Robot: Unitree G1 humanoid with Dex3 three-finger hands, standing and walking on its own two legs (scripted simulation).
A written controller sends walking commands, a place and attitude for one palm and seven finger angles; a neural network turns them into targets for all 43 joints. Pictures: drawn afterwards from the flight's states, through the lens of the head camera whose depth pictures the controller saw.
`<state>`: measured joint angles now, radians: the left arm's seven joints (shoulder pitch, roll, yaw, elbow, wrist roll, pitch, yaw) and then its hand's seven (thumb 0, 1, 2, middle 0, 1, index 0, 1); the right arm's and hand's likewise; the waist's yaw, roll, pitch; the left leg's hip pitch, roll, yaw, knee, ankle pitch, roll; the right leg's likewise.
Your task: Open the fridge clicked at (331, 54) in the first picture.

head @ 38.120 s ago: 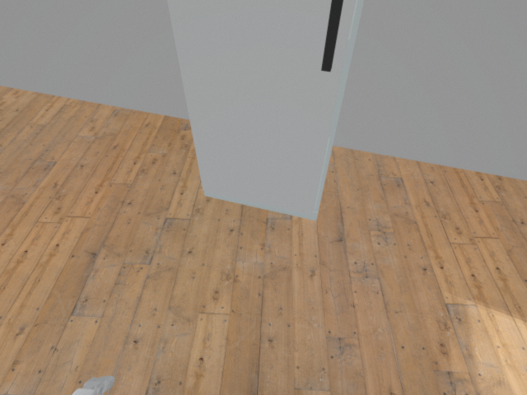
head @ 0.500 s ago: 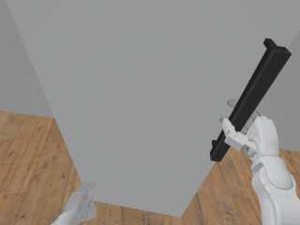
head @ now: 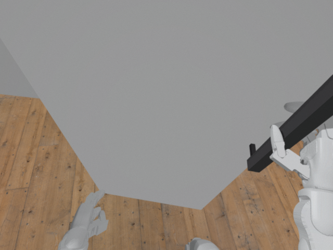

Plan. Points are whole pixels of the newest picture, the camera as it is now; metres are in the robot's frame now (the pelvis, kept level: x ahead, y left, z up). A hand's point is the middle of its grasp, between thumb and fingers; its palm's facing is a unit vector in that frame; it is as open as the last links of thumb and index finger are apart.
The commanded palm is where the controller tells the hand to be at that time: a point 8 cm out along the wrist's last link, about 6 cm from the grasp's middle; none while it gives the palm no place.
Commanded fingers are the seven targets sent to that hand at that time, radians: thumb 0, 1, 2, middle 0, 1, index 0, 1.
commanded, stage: walk backward, drawing the door open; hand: right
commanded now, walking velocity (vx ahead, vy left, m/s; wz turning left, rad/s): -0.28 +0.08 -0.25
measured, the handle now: (293, 117) +0.33 -0.17 +0.20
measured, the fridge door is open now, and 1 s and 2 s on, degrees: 4 29 62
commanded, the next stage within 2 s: none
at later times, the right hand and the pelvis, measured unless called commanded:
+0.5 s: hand (280, 184) +0.22 -0.14 +0.17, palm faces +0.21 +0.95 -0.22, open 7.3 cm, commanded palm +0.18 -0.18 +0.18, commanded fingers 0.00 -0.90 -0.90 0.45 1.40 0.45 1.40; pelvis -0.06 +0.02 -0.01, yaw -4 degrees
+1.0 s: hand out of the picture +0.08 -0.07 +0.17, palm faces +0.23 +0.96 -0.19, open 7.8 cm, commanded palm +0.03 -0.11 +0.17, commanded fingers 0.00 -0.90 -0.90 0.45 1.40 0.45 1.40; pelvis -0.18 +0.11 +0.00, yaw -19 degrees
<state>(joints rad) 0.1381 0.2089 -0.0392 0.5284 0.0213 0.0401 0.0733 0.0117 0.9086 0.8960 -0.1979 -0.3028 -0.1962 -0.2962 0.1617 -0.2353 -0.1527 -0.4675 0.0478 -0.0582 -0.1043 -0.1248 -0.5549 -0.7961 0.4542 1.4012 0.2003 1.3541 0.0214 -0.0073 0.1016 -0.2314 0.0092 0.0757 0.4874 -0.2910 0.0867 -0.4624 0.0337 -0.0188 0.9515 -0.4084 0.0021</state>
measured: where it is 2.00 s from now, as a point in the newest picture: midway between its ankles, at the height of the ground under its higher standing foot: outside the picture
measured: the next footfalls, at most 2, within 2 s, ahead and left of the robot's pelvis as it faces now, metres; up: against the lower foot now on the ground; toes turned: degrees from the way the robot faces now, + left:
right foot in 0.20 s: +0.04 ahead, -0.15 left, +0.00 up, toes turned -4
left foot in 0.50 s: +0.01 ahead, +0.13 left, +0.00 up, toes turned -5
